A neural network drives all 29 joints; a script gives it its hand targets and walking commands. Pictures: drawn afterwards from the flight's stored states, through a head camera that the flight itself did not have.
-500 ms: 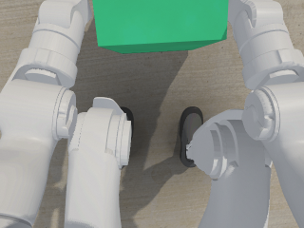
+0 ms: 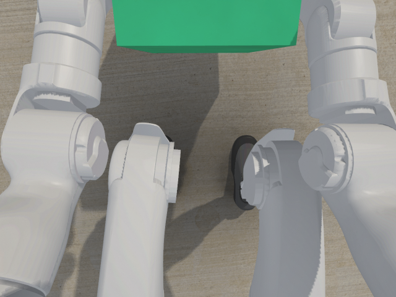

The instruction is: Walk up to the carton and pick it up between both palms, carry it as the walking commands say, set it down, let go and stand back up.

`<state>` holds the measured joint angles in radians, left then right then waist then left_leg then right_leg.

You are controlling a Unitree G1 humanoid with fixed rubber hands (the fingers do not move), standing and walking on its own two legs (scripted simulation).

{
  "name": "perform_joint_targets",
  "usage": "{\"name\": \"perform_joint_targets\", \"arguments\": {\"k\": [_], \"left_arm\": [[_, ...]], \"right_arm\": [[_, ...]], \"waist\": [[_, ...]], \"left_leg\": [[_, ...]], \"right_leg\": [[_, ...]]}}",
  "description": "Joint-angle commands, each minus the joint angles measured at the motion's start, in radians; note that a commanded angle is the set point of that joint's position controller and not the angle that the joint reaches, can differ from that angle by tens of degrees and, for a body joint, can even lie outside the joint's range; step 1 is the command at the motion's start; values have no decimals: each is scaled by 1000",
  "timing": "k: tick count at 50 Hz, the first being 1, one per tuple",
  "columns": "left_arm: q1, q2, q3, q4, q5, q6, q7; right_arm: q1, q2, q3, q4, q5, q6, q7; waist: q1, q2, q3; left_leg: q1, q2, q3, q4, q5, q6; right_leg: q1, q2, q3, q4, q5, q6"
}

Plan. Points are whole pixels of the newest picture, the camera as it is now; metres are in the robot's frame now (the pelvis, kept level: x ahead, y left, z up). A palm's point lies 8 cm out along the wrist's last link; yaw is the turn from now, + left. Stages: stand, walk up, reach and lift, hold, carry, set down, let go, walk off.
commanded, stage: reach and lift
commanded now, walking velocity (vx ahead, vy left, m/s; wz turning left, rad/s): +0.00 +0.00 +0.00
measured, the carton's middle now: out of the picture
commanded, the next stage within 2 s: none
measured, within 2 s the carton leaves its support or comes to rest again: neither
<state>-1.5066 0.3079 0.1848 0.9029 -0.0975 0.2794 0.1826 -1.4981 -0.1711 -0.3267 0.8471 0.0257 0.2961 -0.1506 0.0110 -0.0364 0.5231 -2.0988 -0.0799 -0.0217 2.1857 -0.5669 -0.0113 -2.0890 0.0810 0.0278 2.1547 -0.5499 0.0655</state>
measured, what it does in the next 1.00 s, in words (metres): rises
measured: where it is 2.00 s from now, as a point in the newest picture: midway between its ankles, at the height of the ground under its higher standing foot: (201, 184)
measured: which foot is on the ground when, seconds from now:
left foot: down 0.00-1.00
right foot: down 0.00-1.00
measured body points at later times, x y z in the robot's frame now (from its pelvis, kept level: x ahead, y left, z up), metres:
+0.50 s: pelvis -0.01 +0.00 +0.03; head +0.35 +0.02 +0.30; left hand +0.57 +0.18 -0.08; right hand +0.55 -0.11 -0.09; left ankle +0.13 +0.11 -0.35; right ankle +0.14 -0.13 -0.35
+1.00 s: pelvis -0.02 -0.01 +0.08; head +0.32 +0.01 +0.36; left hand +0.55 +0.16 -0.02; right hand +0.53 -0.13 -0.02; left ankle +0.13 +0.11 -0.35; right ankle +0.13 -0.13 -0.35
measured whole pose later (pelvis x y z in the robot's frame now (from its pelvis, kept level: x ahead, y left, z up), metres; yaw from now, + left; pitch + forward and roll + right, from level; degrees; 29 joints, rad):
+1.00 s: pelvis -0.02 -0.01 +0.08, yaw +1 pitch +23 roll +0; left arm -1.39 0.19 0.33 0.66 0.03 0.43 0.12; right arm -1.28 -0.05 -0.41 0.50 -0.06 0.44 -0.14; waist 0.01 -0.02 0.52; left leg -1.79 -0.08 -0.04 1.91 -0.52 -0.03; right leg -1.80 0.08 0.04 1.90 -0.50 0.04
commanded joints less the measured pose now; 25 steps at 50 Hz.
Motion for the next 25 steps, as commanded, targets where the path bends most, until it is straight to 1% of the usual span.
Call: {"name": "perform_joint_targets", "arguments": {"k": [1, 2, 3, 4, 5, 6, 7, 8, 9, 10, 11, 12, 13, 14, 15, 16, 17, 18, 19, 20, 21, 22, 23, 24, 25], "left_arm": [[-732, -1104, -430, -334, -69, -8, -365], [-719, -1137, -455, -334, -88, -4, -373], [-685, -1139, -446, -304, -72, -3, -368], [-673, -1156, -438, -315, -71, 5, -365], [-678, -1152, -463, -341, -88, 2, -364], [-655, -1146, -414, -283, -53, 8, -366], [-658, -1182, -448, -305, -75, 8, -366], [-680, -1150, -454, -393, -78, -3, -357], [-700, -1158, -479, -413, -96, -2, -354], [-673, -1159, -483, -413, -92, -3, -354], [-645, -1173, -484, -370, -96, 6, -352], [-650, -1163, -479, -404, -95, 5, -349], [-666, -1144, -496, -407, -102, 7, -346], [-667, -1163, -493, -399, -90, 13, -342], [-624, -1144, -467, -356, -83, 21, -339], [-633, -1163, -475, -364, -81, 28, -341], [-649, -1147, -464, -371, -81, 28, -339], [-684, -1154, -491, -437, -104, 30, -331], [-663, -1145, -477, -391, -93, 40, -332], [-668, -1156, -485, -404, -93, 47, -331], [-650, -1164, -463, -330, -95, 49, -337], [-642, -1181, -460, -324, -86, 57, -340], [-605, -1203, -446, -267, -76, 68, -346], [-593, -1212, -413, -232, -57, 83, -354], [-615, -1217, -418, -258, -53, 79, -356]], "right_arm": [[-574, 1159, 401, -181, 111, 2, 268], [-593, 1137, 413, -209, 97, -2, 262], [-562, 1134, 411, -186, 96, 3, 268], [-652, 1123, 444, -276, 124, -8, 269], [-614, 1118, 449, -277, 117, -5, 268], [-601, 1119, 436, -211, 102, 1, 269], [-629, 1112, 465, -284, 110, -6, 265], [-621, 1137, 483, -308, 132, -2, 265], [-609, 1135, 501, -304, 134, -1, 259], [-642, 1132, 517, -354, 143, -3, 257], [-619, 1123, 516, -330, 142, 1, 252], [-640, 1119, 532, -367, 141, 1, 247], [-626, 1119, 529, -379, 134, 8, 244], [-619, 1127, 538, -355, 144, 11, 242], [-682, 1084, 537, -393, 138, 7, 235], [-679, 1117, 550, -396, 151, 12, 239], [-693, 1082, 553, -406, 146, 18, 239], [-707, 1103, 575, -434, 159, 29, 235], [-713, 1080, 578, -446, 151, 31, 230], [-718, 1071, 578, -460, 147, 32, 224], [-717, 1056, 553, -402, 125, 40, 219], [-666, 1081, 534, -377, 105, 44, 219], [-676, 1066, 504, -362, 80, 44, 222], [-702, 1050, 493, -365, 63, 47, 230], [-695, 1061, 487, -361, 65, 51, 234]], "waist": [[20, 140, -2068], [3, 144, -2114], [10, 156, -2058], [30, 160, -2130], [23, 149, -2150], [45, 135, -2065], [22, 147, -2132], [39, 121, -2188], [18, 128, -2210], [30, 127, -2256], [40, 131, -2215], [24, 98, -2251], [32, 104, -2240], [48, 124, -2208], [56, 121, -2184], [49, 101, -2205], [47, 97, -2208], [36, 91, -2282], [38, 79, -2265], [11, 80, -2285], [-7, 64, -2195], [-11, 77, -2190], [-16, 83, -2099], [-19, 61, -2090], [-31, 78, -2103]], "left_leg": [[773, -46, 94, -249, 376, -12], [767, -46, 95, -248, 378, -24], [769, -44, 93, -247, 406, -21], [807, -53, 98, -254, 424, -16], [827, -52, 90, -247, 443, -21], [766, -48, 93, -259, 411, -13], [817, -49, 98, -250, 453, -19], [865, -55, 84, -254, 498, -9], [895, -51, 85, -256, 508, -20], [881, -60, 96, -255, 515, -21], [894, -63, 84, -266, 510, -13], [880, -58, 89, -258, 517, -11], [866, -61, 82, -266, 484, -14], [866, -60, 98, -280, 480, -21], [870, -58, 89, -284, 461, -10], [866, -60, 89, -295, 443, -7], [878, -62, 81, -305, 420, -1], [920, -66, 94, -307, 434, -11], [892, -66, 86, -309, 411, -1], [899, -65, 93, -315, 404, -3], [853, -63, 86, -327, 353, -2], [847, -64, 98, -343, 329, -9], [810, -62, 77, -356, 279, -7], [793, -62, 75, -371, 242, -7], [801, -62, 76, -380, 251, -10]], "right_leg": [[629, 81, -133, -160, 319, -61], [652, 81, -131, -167, 323, -70], [626, 82, -127, -166, 343, -67], [676, 84, -129, -164, 353, -59], [676, 83, -133, -162, 365, -60], [644, 85, -121, -180, 333, -65], [678, 86, -128, -173, 375, -66], [688, 90, -130, -161, 402, -53], [731, 85, -131, -175, 419, -53], [756, 96, -120, -177, 441, -58], [735, 94, -123, -186, 414, -54], [777, 92, -120, -186, 445, -53], [785, 94, -108, -191, 427, -57], [778, 99, -108, -209, 410, -58], [756, 91, -112, -202, 392, -50], [790, 92, -113, -220, 380, -51], [773, 93, -121, -216, 352, -49], [822, 95, -113, -234, 372, -49], [814, 89, -116, -225, 364, -47], [844, 94, -120, -240, 363, -44], [810, 90, -116, -265, 309, -42], [811, 89, -126, -272, 291, -46], [749, 84, -125, -276, 242, -54], [730, 83, -132, -293, 203, -56], [755, 84, -133, -299, 232, -58]]}}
